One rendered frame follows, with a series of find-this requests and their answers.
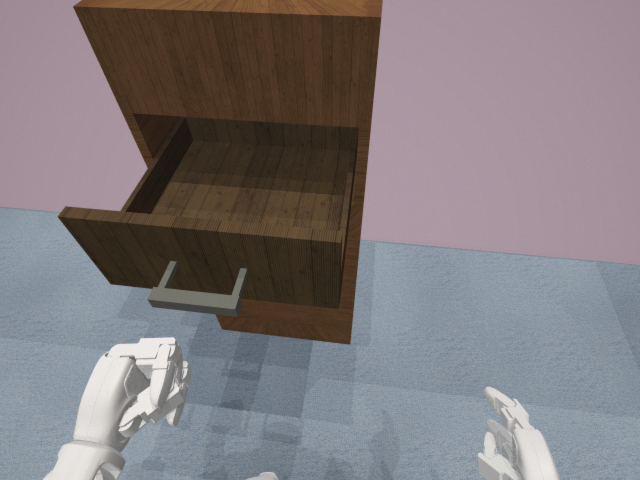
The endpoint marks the robot left hand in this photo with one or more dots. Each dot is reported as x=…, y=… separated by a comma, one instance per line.
x=151, y=372

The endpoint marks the robot right hand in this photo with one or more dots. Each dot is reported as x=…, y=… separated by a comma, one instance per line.
x=526, y=455

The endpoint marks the cabinet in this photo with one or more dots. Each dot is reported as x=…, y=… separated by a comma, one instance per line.
x=286, y=61

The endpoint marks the robot left forearm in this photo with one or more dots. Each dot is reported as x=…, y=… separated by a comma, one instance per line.
x=83, y=460

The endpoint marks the handle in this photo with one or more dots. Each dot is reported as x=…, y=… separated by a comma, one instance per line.
x=193, y=301

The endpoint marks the drawer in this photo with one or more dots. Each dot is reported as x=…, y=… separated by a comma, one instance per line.
x=221, y=195

